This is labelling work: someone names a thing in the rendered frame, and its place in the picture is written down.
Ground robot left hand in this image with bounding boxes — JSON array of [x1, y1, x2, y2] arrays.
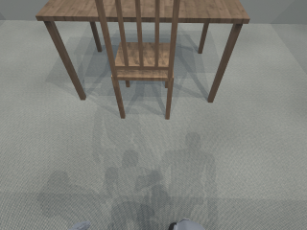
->
[[68, 220, 91, 230]]

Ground right robot thigh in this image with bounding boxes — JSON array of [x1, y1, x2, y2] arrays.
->
[[173, 219, 205, 230]]

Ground chair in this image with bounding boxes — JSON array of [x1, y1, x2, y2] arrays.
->
[[95, 0, 180, 120]]

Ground table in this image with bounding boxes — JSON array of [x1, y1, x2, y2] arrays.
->
[[35, 0, 250, 103]]

